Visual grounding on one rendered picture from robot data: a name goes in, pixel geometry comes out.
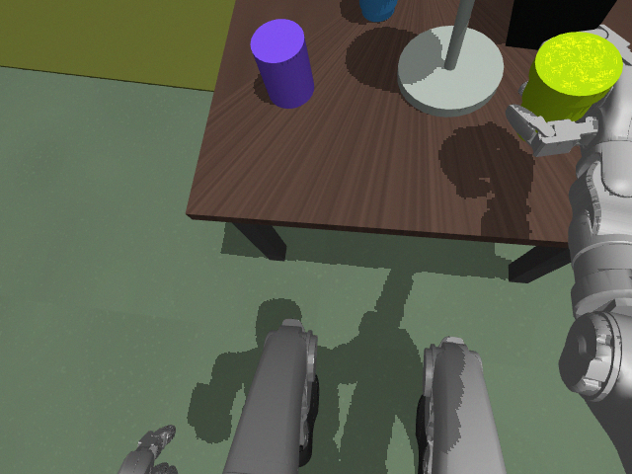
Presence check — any left robot hand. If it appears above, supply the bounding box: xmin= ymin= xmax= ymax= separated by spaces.
xmin=118 ymin=425 xmax=178 ymax=474

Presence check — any left robot foot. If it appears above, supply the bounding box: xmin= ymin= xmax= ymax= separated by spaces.
xmin=299 ymin=375 xmax=319 ymax=467

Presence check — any right robot hand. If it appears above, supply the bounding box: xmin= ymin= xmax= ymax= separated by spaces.
xmin=506 ymin=25 xmax=632 ymax=157

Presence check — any coffee table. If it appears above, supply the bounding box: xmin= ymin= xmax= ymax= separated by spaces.
xmin=186 ymin=0 xmax=632 ymax=283

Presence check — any desk lamp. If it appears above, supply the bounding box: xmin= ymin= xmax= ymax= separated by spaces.
xmin=397 ymin=0 xmax=504 ymax=118

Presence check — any right robot arm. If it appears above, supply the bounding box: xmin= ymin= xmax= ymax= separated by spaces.
xmin=558 ymin=140 xmax=632 ymax=474

